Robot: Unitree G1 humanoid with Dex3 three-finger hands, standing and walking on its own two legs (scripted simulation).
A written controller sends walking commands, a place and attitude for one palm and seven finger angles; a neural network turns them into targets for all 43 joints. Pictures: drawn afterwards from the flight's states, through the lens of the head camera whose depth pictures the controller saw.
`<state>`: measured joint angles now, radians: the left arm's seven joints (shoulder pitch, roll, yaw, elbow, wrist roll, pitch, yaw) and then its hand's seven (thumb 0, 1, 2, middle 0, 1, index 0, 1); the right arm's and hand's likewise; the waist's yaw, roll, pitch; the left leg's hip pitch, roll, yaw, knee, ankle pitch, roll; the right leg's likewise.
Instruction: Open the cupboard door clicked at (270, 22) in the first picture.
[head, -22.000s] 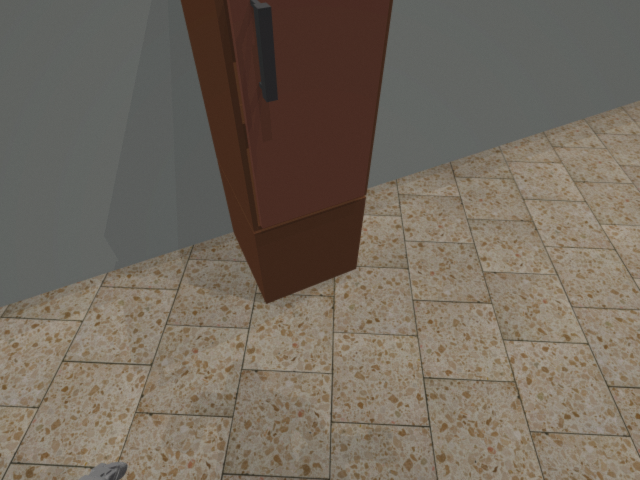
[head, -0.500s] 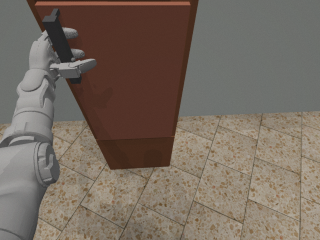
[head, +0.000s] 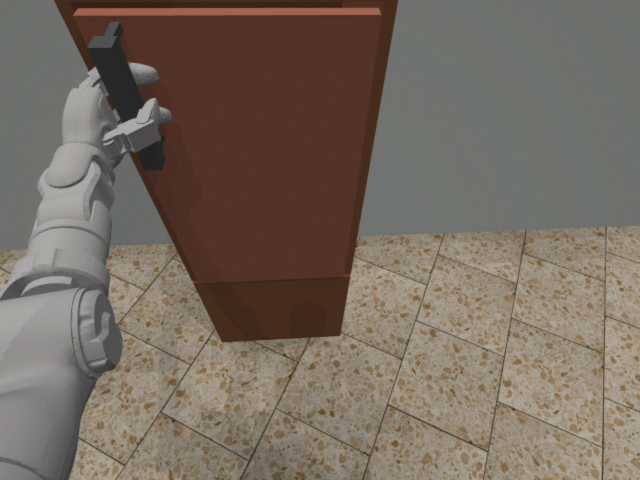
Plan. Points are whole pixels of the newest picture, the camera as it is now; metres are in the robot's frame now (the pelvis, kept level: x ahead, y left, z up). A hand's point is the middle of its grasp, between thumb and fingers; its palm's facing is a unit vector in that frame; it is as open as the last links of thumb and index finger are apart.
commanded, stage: pull the door open along its arc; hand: left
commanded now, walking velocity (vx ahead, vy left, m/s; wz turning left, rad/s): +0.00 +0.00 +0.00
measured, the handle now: (136, 101) +0.55 +0.20 +0.17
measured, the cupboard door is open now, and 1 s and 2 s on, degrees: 0 48 45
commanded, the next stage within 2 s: open thumb and fingers to let go in 0.98 s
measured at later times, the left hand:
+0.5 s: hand (167, 199) +0.38 +0.13 +0.17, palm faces +0.06 -1.00 +0.05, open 6.4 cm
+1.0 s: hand (265, 273) +0.28 +0.04 +0.18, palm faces +0.31 -0.95 +0.02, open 7.0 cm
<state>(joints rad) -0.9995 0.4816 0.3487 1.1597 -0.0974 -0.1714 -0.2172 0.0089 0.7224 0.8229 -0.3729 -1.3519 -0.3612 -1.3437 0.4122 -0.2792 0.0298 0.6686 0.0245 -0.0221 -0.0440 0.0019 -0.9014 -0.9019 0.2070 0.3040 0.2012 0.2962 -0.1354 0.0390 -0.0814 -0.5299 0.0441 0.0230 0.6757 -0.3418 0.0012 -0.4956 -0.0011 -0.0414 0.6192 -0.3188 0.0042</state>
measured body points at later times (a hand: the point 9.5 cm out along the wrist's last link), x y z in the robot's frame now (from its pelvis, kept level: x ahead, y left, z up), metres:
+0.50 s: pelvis +0.01 +0.00 +0.01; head +0.01 -0.02 +0.46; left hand +0.37 +0.19 +0.17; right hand +0.15 -0.25 -0.08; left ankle -0.01 +0.12 -0.72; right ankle -0.01 -0.12 -0.72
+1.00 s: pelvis +0.02 -0.04 +0.01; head -0.02 -0.08 +0.46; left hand +0.26 +0.09 +0.18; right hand +0.22 -0.23 -0.07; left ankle -0.01 +0.12 -0.72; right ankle -0.01 -0.12 -0.72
